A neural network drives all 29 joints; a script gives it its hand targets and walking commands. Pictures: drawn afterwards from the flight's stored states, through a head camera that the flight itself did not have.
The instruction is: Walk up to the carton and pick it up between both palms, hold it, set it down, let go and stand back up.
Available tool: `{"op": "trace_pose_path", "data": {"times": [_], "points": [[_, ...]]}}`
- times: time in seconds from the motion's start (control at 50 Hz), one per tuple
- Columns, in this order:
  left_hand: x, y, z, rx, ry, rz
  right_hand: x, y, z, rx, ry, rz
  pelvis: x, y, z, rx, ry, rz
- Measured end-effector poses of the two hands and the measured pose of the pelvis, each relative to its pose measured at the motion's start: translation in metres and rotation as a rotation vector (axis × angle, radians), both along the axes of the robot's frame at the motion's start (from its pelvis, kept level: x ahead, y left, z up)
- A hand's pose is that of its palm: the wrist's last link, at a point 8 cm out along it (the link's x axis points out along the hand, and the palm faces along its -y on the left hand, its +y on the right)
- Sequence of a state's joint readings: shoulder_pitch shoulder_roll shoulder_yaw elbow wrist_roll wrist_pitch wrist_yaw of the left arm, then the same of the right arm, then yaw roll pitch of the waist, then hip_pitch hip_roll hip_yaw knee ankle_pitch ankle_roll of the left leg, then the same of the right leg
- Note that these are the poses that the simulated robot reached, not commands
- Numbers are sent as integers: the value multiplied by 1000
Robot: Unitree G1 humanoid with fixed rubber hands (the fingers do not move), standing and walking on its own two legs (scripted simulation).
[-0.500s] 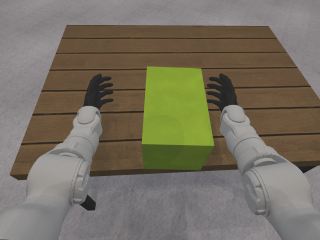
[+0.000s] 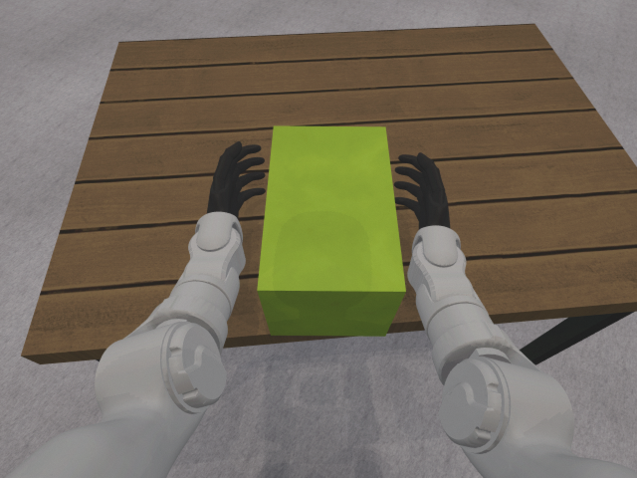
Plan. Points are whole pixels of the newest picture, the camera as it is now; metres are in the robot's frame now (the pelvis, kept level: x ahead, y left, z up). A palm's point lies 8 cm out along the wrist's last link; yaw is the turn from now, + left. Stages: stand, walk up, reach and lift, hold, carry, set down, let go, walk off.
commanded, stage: reach and lift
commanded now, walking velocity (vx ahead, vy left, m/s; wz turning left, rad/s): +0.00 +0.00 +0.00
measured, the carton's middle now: (328, 230) +0.46 +0.05 -0.01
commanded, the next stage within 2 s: none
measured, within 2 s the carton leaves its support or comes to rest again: neither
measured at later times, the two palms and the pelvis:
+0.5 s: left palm (215, 219) +0.41 +0.18 +0.06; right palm (419, 231) +0.42 -0.07 +0.06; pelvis +0.01 -0.01 +0.01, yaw +3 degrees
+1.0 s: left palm (213, 220) +0.41 +0.19 +0.06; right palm (417, 233) +0.42 -0.07 +0.06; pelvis +0.01 -0.01 +0.01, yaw +3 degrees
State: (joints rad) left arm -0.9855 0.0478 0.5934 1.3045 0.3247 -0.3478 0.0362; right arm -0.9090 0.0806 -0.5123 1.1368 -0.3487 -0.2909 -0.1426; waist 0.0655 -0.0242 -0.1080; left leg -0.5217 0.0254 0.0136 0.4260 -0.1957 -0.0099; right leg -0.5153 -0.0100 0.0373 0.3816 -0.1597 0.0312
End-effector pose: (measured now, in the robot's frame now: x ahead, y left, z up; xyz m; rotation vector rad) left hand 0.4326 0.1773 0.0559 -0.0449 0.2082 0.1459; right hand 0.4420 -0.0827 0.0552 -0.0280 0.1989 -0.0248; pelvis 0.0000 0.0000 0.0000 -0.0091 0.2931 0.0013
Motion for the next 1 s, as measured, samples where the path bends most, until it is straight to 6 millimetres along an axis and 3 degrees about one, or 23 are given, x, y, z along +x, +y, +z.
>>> {"op": "trace_pose_path", "data": {"times": [0.18, 0.52, 1.0], "points": [[-11, 5, 1, 13, 21, 55, -16, 10, 0, -45, -11, -23, 9, 0, 7, 1, -80, 2], [-24, 8, 3, 21, 54, 95, -21, 15, 1, -57, -2, 4, 12, -10, 9, 3, -126, 46], [-26, 9, 3, 36, 53, 93, -24, 17, 0, -49, -6, -6, 12, -9, 9, 2, -130, 52]]}}
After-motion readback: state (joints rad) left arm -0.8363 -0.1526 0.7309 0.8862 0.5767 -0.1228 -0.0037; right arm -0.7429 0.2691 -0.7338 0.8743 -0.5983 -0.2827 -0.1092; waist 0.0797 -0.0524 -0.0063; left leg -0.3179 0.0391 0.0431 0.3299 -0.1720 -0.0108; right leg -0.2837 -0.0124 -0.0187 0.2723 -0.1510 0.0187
